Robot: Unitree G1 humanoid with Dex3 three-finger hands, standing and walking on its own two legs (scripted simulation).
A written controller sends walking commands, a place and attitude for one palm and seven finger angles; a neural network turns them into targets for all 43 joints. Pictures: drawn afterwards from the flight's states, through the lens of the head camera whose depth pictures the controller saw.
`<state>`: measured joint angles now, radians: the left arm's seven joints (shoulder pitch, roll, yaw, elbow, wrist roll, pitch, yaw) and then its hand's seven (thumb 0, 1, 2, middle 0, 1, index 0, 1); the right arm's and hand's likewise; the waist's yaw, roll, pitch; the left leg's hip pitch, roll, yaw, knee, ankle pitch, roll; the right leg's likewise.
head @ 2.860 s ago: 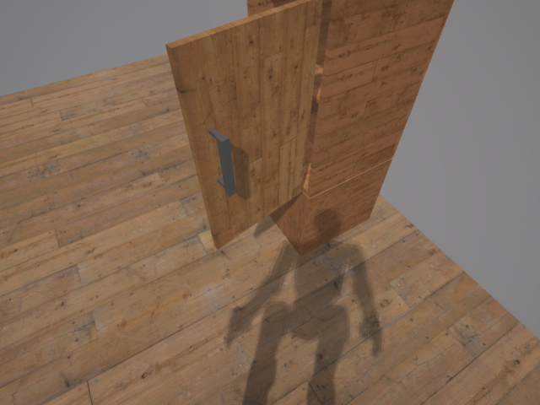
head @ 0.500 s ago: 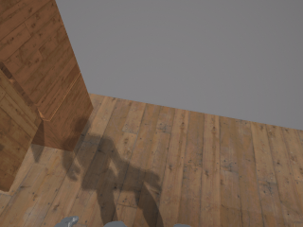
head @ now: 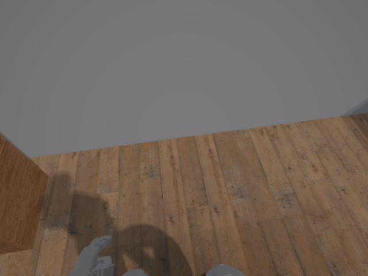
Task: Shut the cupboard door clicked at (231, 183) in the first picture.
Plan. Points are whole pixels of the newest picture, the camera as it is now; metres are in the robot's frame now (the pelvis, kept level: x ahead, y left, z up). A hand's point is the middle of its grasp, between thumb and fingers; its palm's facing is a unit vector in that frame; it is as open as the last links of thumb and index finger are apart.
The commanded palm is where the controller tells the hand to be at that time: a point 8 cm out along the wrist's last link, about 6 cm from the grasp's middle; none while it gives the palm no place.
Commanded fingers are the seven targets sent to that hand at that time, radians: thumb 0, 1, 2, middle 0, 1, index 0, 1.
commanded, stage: walk to a spot facing it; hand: left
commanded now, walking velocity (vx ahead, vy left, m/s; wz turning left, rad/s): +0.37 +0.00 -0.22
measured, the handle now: out of the picture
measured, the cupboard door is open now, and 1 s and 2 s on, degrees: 100 100 100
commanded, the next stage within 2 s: turn to face it in 0.76 s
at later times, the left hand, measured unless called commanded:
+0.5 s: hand (118, 229) +0.25 +0.18 -0.15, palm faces -0.07 -0.98 -0.17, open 7.4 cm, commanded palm none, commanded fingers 0.00 0.90 0.90 -0.20 -0.30 -0.20 -0.30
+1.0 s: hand (151, 170) +0.44 +0.10 -0.18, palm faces -0.02 -0.99 -0.16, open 7.3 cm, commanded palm none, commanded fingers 0.00 0.90 0.90 -0.20 -0.30 -0.20 -0.30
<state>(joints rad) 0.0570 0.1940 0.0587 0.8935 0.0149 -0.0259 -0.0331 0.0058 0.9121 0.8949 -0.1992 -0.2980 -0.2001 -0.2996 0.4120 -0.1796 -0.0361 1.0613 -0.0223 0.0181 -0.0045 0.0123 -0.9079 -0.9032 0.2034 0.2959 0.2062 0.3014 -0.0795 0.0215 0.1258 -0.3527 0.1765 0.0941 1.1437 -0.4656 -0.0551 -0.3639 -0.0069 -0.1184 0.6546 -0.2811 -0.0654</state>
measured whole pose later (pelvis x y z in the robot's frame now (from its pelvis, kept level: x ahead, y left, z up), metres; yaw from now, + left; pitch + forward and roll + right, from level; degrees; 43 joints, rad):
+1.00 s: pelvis +0.42 -0.07 +0.00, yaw -3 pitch +0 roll +0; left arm 0.27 0.18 0.05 1.09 0.01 -0.02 0.01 0.01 0.92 0.89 -0.20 -0.30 -0.20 -0.30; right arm 0.22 -0.15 -0.04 1.02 -0.04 -0.05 0.00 0.01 -0.92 -0.90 0.20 0.30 0.20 0.30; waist -0.02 -0.04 0.06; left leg -0.38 0.07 0.12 0.63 -0.23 0.03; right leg -0.24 -0.05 -0.13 0.90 -0.53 0.02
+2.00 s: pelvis +0.56 -0.16 +0.01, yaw +34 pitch +0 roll +1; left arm 0.16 0.19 0.04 0.86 0.03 0.01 0.02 0.01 0.91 0.89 -0.20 -0.30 -0.20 -0.30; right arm 0.15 -0.25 -0.09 0.93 -0.02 0.09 0.02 0.01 -0.91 -0.90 0.20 0.30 0.21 0.30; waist -0.03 0.03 0.12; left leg -0.49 0.00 -0.02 1.11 -0.49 -0.04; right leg -0.28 -0.09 -0.11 0.60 -0.33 0.01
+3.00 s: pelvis +0.60 -0.15 +0.00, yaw +71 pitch +1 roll +0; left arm 0.19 0.25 0.06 0.92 0.01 0.07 0.02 0.01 0.91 0.89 -0.20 -0.30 -0.20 -0.30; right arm 0.12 -0.22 -0.06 0.89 -0.02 0.03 0.02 0.01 -0.91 -0.90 0.20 0.30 0.20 0.30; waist 0.00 -0.06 0.13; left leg -0.33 0.00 0.05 0.64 -0.33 0.04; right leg -0.41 -0.13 -0.10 1.03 -0.55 0.07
